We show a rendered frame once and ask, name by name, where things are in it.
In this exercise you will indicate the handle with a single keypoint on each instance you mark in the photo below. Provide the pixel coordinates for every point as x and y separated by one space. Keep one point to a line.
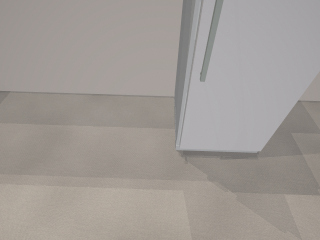
211 38

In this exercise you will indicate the fridge door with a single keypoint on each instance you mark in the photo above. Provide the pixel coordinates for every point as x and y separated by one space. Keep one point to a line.
265 55

